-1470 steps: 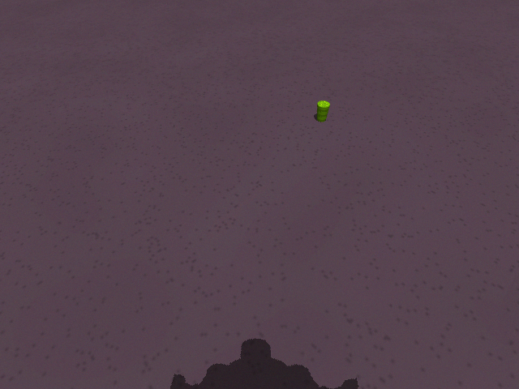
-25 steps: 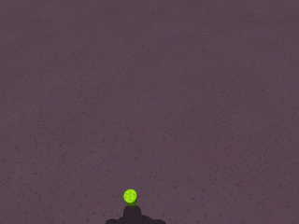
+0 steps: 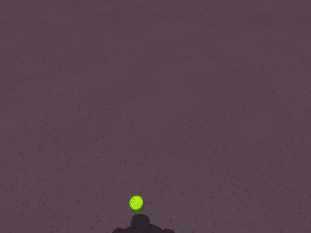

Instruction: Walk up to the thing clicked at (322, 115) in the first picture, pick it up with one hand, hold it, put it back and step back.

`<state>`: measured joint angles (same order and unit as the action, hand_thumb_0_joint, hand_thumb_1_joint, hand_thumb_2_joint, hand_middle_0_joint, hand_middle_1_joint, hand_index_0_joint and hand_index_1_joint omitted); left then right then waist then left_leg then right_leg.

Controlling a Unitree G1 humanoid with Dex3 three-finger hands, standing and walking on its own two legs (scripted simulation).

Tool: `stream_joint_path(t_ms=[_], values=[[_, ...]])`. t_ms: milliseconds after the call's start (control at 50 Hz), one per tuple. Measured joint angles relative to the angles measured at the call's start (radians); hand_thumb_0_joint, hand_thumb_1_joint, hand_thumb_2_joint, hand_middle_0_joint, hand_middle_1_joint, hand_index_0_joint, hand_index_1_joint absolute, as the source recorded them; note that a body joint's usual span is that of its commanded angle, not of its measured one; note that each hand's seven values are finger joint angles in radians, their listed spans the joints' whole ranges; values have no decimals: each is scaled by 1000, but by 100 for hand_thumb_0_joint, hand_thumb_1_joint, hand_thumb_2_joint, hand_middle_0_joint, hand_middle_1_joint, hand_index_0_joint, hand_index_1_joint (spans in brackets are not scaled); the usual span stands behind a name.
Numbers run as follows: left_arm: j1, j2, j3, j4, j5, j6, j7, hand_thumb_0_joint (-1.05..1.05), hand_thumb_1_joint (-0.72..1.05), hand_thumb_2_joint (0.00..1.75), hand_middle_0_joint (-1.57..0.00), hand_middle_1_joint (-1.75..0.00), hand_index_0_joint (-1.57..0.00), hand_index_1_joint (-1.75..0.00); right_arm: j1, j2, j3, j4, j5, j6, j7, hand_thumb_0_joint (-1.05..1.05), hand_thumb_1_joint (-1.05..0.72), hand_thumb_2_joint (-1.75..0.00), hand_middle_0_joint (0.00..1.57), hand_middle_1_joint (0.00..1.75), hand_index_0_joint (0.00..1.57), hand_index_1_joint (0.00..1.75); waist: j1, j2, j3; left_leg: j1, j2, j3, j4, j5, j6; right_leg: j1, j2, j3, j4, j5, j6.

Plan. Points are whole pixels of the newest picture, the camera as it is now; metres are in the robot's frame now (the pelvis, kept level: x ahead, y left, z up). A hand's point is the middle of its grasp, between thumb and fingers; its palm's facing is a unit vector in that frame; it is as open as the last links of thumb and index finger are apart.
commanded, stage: stand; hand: left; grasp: from above
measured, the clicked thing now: (137, 205) +0.42 +0.17 -0.72
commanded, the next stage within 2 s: step back in 1.06 s
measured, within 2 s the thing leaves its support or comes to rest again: neither
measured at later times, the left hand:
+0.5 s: hand out of the picture +0.08 +0.24 -0.16, palm faces -0.03 -0.94 -0.34, open 7.3 cm
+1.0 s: hand out of the picture +0.11 +0.24 -0.15, palm faces -0.02 -0.94 -0.34, open 7.3 cm
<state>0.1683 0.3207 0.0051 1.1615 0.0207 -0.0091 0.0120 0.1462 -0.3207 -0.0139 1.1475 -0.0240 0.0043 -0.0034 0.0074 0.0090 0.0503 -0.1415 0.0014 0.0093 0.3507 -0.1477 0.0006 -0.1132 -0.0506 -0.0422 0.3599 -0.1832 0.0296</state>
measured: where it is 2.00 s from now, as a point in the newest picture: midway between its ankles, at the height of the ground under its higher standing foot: outside the picture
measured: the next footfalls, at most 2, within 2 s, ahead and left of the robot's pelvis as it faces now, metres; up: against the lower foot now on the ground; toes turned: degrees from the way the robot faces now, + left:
right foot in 1.76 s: -0.09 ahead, -0.10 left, +0.00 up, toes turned -3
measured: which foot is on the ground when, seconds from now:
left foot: down 0.00-1.00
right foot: down 0.00-1.00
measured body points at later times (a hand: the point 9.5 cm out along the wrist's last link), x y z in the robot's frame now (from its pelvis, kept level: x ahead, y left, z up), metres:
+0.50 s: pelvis +0.01 -0.01 +0.00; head +0.02 -0.01 +0.45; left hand +0.09 +0.29 -0.13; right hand +0.07 -0.30 -0.14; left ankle +0.03 +0.12 -0.75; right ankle +0.01 -0.14 -0.75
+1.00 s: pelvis +0.03 -0.01 +0.00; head +0.03 -0.01 +0.45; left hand +0.11 +0.29 -0.13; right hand +0.09 -0.31 -0.13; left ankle +0.03 +0.12 -0.75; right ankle +0.01 -0.14 -0.75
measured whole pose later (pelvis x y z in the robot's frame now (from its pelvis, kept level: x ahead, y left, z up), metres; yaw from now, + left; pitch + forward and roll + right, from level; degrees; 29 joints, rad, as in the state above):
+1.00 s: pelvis +0.03 -0.01 +0.00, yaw -1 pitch -2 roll +0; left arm 0.10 0.33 0.01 1.14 0.01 -0.01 0.00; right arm 0.10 -0.33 -0.01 1.15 -0.02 -0.01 0.00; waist 0.00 0.00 0.04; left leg -0.10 0.02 0.02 0.30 -0.16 -0.01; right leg -0.08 -0.03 -0.03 0.31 -0.19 0.02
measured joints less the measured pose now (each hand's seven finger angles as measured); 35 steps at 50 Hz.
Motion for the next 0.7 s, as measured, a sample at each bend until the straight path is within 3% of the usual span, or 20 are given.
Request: stream_joint_path(t_ms=[700], values=[[-60,7,1,-12,-10,-4,-7,0,91,90,-20,-30,-20,-30,-37,-14,9,12,7,-12,-1,1,-90,-90,21,30,20,30,-10,-6,-2,29,13,10,-42,-10,-12,23,14,9,-41,-6,-8]])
